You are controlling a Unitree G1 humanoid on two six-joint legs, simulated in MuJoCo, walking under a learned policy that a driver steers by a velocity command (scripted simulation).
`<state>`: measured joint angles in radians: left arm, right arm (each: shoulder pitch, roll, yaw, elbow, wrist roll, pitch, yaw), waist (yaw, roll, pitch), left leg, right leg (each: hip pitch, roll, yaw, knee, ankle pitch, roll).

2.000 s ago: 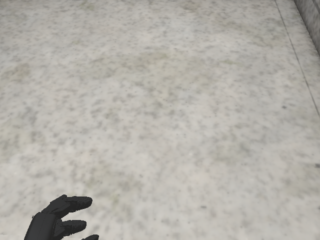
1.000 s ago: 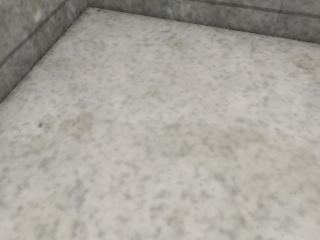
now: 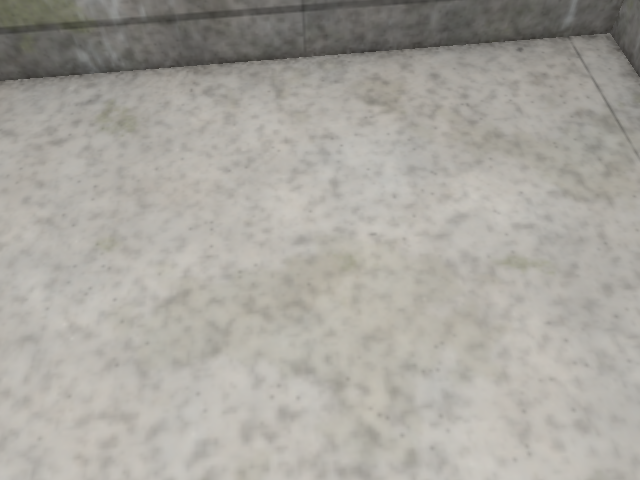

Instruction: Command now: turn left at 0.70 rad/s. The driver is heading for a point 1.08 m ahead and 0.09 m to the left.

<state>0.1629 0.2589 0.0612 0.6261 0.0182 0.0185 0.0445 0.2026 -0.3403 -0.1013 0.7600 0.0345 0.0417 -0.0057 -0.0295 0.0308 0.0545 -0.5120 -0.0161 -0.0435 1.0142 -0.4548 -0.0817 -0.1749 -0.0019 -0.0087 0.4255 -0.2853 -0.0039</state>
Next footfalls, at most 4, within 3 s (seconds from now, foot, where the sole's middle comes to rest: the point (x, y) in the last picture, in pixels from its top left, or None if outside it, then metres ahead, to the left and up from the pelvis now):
0.22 left None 0.04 0.15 -0.78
0.78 right None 0.07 -0.07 -0.78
1.34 left None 0.26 0.14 -0.78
1.76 right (352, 357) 0.71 -0.04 -0.78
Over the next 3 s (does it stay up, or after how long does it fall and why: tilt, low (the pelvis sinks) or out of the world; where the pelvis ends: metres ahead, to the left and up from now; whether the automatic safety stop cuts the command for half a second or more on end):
stays up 1.20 0.25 -0.01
